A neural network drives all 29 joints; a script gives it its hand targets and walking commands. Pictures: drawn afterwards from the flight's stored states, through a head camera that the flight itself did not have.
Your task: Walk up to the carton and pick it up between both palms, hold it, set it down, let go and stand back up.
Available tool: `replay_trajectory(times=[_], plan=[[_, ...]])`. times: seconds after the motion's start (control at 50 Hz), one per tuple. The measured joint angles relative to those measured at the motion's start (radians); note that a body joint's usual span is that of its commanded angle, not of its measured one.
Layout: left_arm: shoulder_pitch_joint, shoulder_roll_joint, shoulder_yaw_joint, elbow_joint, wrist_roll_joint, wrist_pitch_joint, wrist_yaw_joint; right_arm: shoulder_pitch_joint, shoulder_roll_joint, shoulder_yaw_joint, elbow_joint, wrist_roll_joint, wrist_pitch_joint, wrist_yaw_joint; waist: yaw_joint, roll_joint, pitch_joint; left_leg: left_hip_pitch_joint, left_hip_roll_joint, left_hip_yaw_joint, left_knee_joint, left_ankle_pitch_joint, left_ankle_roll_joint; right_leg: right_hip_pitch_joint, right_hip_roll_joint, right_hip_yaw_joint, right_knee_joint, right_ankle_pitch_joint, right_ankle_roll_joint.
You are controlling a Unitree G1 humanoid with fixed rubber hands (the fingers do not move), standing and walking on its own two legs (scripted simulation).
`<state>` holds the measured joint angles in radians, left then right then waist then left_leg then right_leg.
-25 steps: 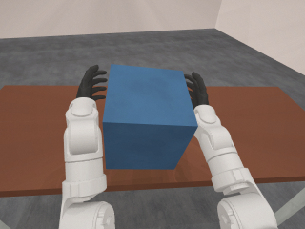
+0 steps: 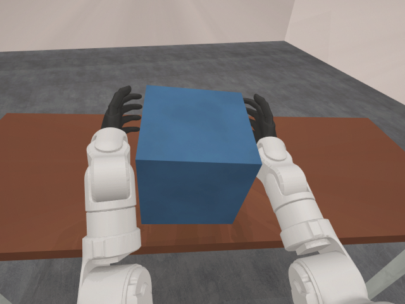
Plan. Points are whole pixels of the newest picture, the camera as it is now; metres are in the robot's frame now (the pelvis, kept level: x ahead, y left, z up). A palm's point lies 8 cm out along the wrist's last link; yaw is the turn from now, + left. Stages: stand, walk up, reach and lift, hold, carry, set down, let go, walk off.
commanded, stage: hold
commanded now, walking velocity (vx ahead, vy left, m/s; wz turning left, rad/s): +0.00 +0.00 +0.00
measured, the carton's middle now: (191, 158) +0.34 +0.01 +0.16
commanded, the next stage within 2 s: set down in 0.60 s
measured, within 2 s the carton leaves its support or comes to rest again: neither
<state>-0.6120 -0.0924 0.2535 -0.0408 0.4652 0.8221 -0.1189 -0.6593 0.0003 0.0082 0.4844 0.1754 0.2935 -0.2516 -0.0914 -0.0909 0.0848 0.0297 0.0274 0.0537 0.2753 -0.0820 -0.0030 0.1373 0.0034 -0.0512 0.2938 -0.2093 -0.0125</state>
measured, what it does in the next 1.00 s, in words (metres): stands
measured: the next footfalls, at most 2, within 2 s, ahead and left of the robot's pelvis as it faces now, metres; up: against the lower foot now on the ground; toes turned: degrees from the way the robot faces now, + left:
none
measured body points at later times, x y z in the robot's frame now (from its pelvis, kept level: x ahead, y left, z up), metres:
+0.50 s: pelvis +0.00 +0.00 +0.00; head -0.05 +0.03 +0.44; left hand +0.36 +0.14 +0.22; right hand +0.36 -0.14 +0.20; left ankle +0.06 +0.12 -0.75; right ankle -0.01 -0.10 -0.75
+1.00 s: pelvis +0.00 +0.00 +0.00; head -0.06 +0.03 +0.44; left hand +0.38 +0.15 +0.24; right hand +0.38 -0.13 +0.22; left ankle +0.06 +0.12 -0.75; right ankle -0.01 -0.10 -0.75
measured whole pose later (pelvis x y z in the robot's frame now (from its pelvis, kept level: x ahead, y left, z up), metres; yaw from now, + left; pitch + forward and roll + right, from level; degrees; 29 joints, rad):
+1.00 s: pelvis +0.00 +0.00 +0.00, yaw +1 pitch -14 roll +1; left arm -0.77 -0.06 0.35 0.26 0.50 0.56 -0.22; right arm -0.70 0.09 -0.20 0.57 -0.06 0.09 -0.23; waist -0.05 -0.10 0.10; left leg 0.06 0.00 0.05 0.23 -0.06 0.02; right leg 0.15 -0.02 -0.06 0.31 -0.22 0.00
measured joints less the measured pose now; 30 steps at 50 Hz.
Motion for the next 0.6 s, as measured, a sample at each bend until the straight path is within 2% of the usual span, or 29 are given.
replay_trajectory(times=[0.16,0.46,0.6], plan=[[0.002,-0.002,-0.011,-0.009,-0.014,-0.012,0.022,0.007,0.006,-0.016,-0.002,-0.010,-0.028,0.011,-0.002,0.006,-0.005,-0.024,-0.001,-0.001,0.003,0.003,0.000,-0.024,-0.001,-0.001,0.005,0.002,0.001],[0.039,-0.002,-0.019,-0.051,-0.014,0.000,0.013,0.031,0.000,0.017,-0.036,0.009,-0.015,-0.002,-0.012,-0.002,0.005,0.001,0.003,-0.007,0.007,-0.007,-0.004,0.011,0.004,-0.006,-0.008,-0.001,-0.002],[0.039,-0.006,-0.015,-0.054,-0.007,0.003,0.010,0.028,-0.001,0.016,-0.035,0.013,-0.010,-0.002,-0.002,0.001,0.003,0.005,0.005,-0.003,0.008,-0.007,-0.005,0.010,0.005,-0.003,-0.001,-0.004,-0.004]])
